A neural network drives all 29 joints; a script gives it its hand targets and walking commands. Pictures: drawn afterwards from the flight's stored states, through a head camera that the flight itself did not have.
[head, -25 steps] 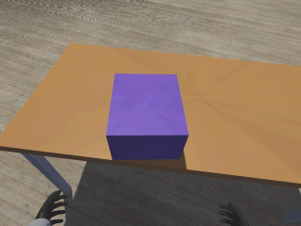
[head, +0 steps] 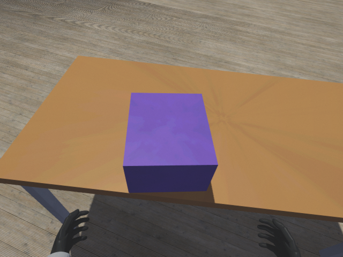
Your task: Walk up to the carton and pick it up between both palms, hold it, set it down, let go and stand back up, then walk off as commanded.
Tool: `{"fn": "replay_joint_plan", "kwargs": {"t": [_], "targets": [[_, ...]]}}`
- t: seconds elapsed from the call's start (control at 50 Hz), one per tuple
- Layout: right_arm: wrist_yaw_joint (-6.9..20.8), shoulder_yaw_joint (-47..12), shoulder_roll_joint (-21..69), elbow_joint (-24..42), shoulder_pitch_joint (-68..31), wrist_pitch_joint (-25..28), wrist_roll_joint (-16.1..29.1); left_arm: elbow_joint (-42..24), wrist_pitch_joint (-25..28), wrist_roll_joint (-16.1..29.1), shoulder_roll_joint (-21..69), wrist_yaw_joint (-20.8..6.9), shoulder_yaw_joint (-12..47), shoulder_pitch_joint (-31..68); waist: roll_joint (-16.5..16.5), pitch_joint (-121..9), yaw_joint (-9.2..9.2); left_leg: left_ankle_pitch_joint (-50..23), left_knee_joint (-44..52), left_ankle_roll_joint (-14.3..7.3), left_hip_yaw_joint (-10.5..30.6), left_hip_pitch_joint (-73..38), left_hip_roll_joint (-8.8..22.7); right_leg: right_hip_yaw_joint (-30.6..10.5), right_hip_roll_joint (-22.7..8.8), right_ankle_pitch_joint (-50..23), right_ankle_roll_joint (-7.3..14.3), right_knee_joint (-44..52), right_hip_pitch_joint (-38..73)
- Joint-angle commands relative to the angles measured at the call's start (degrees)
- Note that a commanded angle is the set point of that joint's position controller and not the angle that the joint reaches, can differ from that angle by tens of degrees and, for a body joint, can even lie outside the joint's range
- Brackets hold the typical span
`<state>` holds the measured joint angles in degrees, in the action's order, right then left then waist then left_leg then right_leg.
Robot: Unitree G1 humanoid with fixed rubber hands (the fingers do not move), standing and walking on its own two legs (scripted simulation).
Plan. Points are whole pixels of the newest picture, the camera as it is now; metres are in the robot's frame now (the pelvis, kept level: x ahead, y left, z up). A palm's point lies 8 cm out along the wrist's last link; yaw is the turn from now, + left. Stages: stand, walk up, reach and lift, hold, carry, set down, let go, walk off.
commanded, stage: reach and lift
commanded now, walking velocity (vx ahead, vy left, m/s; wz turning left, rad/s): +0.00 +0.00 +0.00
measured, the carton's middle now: (167, 140) +0.47 +0.03 -0.05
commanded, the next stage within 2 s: none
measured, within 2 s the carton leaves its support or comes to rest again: neither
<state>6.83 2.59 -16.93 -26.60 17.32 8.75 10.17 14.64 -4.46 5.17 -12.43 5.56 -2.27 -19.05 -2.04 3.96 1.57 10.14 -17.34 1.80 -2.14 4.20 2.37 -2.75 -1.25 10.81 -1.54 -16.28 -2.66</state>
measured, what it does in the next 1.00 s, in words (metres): stands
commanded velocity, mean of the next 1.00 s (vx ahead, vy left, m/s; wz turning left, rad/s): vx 0.00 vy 0.00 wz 0.00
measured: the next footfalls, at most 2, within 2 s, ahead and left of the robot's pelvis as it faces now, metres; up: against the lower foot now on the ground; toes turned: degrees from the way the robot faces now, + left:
none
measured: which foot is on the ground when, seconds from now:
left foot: down 0.00-1.00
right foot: down 0.00-1.00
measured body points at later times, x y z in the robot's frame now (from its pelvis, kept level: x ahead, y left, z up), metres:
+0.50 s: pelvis -0.01 -0.01 +0.00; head -0.02 +0.00 +0.45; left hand +0.17 +0.23 -0.01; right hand +0.17 -0.23 -0.01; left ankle -0.01 +0.13 -0.75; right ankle -0.02 -0.14 -0.75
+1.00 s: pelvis +0.01 -0.01 +0.00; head +0.03 +0.00 +0.45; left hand +0.25 +0.23 +0.02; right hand +0.27 -0.22 +0.01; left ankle -0.01 +0.13 -0.75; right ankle -0.02 -0.14 -0.75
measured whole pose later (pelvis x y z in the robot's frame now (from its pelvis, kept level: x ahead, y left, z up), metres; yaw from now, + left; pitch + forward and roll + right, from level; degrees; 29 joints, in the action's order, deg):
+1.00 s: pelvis +0.01 -0.01 +0.00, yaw +0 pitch -2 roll +0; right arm 1.2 -1.8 -17.5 -16.8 5.3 6.2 18.9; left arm 7.6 -3.6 10.4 -12.3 4.7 -2.5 -7.5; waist -0.5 3.5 3.0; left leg 11.1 -18.4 2.2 -2.1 5.6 2.9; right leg -2.8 -0.7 12.1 -1.2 -18.0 -4.4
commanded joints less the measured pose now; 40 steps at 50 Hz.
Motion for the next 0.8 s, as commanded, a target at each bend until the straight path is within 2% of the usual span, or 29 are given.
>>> {"fn": "replay_joint_plan", "kwargs": {"t": [0.0,0.06,0.2,0.34,0.44,0.52,0.6,0.68,0.78], "targets": [[-0.90,2.40,-8.28,9.62,-0.78,5.41,1.82,-11.86,6.52,0.26,-5.77,-0.11,-2.06,1.47,3.20,-7.56,-0.31,-20.74,-0.79,2.49,-1.54,-7.23,-3.66,2.43,4.04,-12.26,3.04,2.59,-1.81],[-1.99,1.77,-7.34,11.13,0.60,6.80,1.86,-11.70,8.82,1.06,-6.28,-0.86,-1.75,0.50,1.60,-7.42,-1.00,-21.62,-1.33,2.13,-1.78,-7.51,-4.01,2.09,4.00,-14.23,2.51,2.48,-0.88],[-3.78,-0.48,-5.43,15.80,1.97,9.19,2.81,-12.27,13.69,1.99,-7.83,-1.94,-3.18,0.20,-0.21,-5.71,-0.45,-20.74,-1.32,1.09,-2.14,-6.49,-4.88,0.98,3.38,-15.28,1.03,2.01,-0.79],[-4.22,-0.76,-4.51,20.13,0.96,9.55,3.46,-13.82,16.03,4.26,-8.06,-2.06,-1.76,2.24,0.01,-3.49,0.04,-13.48,0.16,0.21,-1.89,-4.78,-4.55,1.21,3.47,-5.57,1.76,2.79,-4.10],[-3.96,-0.29,-3.91,22.08,-0.80,8.90,4.07,-14.59,16.64,6.51,-8.14,-1.41,-0.04,4.93,0.47,-3.04,1.07,-6.72,1.05,-0.39,-2.00,-2.85,-3.97,1.50,3.42,2.63,2.60,3.10,-6.68],[-3.47,0.95,-4.57,21.68,-5.12,7.18,4.66,-13.33,15.47,7.54,-8.22,-0.15,0.70,9.39,1.53,-3.07,1.49,-0.59,1.93,-0.57,-1.96,-1.01,-3.40,1.48,3.08,7.62,3.11,2.78,-8.52],[-3.28,1.66,-5.06,21.69,-10.78,4.99,5.41,-13.86,13.70,8.04,-8.47,1.13,0.83,14.66,2.59,-4.45,1.93,3.23,2.07,-0.49,-1.86,0.12,-3.09,1.07,2.72,9.15,3.21,1.80,-9.54],[-3.15,2.05,-5.77,20.27,-15.65,3.08,6.38,-14.26,11.45,7.85,-7.89,1.95,0.58,18.21,3.13,-7.11,1.97,1.61,1.38,0.00,-1.69,-0.97,-2.67,1.32,2.83,6.77,3.22,0.90,-9.92],[-3.51,1.43,-7.17,18.69,-18.79,1.68,7.60,-15.66,8.97,7.01,-7.06,1.66,-0.36,20.10,3.32,-11.84,1.70,-8.98,-0.59,0.96,-1.74,-4.92,-2.54,1.86,3.64,-1.82,2.98,0.09,-7.29]]}}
